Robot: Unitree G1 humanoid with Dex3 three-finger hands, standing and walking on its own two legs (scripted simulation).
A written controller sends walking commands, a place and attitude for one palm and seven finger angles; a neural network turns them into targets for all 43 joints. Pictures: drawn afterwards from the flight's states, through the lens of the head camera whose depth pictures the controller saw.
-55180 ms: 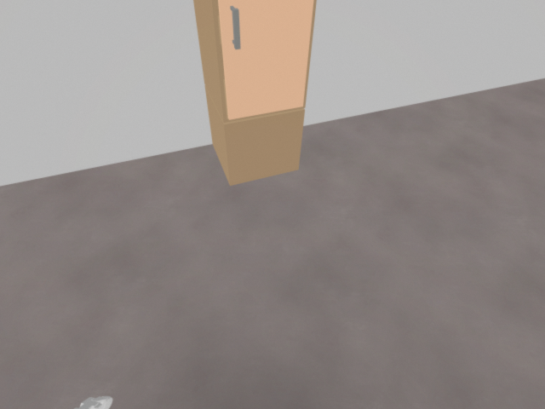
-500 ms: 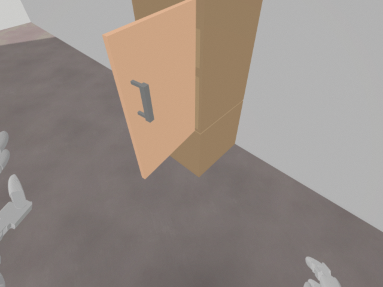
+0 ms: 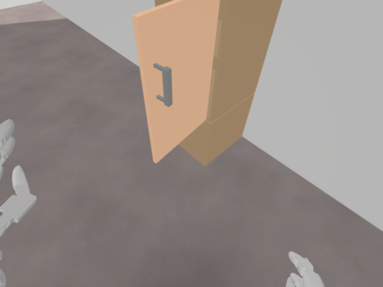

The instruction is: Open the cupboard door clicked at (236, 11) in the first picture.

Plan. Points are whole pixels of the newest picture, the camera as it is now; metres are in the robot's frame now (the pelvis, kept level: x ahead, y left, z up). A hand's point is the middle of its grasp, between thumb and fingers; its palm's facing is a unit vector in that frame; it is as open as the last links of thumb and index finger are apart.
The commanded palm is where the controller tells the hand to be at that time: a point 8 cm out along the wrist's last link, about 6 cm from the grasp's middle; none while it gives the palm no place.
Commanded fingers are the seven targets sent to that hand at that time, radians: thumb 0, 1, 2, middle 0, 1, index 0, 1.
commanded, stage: stop stepping back and stand still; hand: left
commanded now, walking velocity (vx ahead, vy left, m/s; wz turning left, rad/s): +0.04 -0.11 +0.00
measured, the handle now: (162, 85) +0.66 +0.14 +0.05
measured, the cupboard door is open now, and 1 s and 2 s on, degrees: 97 97 97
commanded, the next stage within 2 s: let the arm hang, fingers relaxed in 0.18 s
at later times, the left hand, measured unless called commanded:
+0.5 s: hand out of the picture +0.11 +0.20 -0.13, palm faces +0.02 -0.97 -0.25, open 7.4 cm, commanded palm none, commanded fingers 0.00 0.90 0.90 -0.20 -0.30 -0.20 -0.30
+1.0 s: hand out of the picture -0.04 +0.22 -0.16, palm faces +0.04 -0.97 -0.25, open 7.4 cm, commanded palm none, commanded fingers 0.00 0.90 0.90 -0.20 -0.30 -0.20 -0.30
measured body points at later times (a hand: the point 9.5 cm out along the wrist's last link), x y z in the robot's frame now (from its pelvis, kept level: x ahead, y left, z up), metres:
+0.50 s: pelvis -0.01 +0.01 -0.01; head +0.01 +0.00 +0.44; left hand +0.11 +0.25 -0.11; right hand +0.12 -0.24 -0.13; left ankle +0.03 +0.14 -0.73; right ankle -0.02 -0.08 -0.73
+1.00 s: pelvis -0.02 +0.02 +0.01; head +0.00 +0.01 +0.46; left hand -0.04 +0.27 -0.14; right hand -0.02 -0.19 -0.16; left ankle +0.03 +0.14 -0.73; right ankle -0.02 -0.08 -0.73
